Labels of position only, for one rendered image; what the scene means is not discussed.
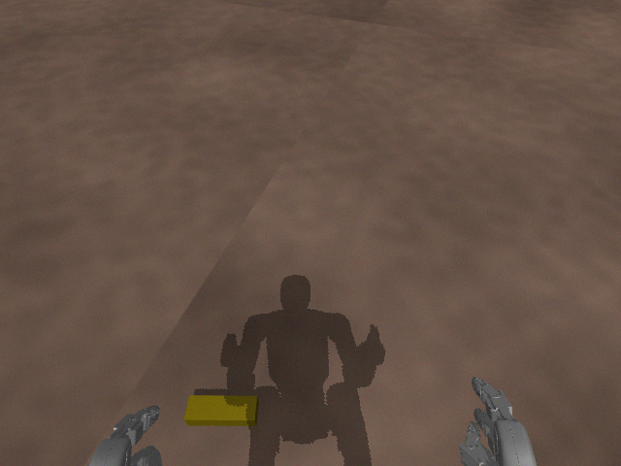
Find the carton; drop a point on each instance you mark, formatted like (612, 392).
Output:
(221, 410)

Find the right robot hand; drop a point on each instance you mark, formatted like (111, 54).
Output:
(507, 438)

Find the left robot hand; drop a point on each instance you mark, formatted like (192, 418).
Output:
(116, 451)

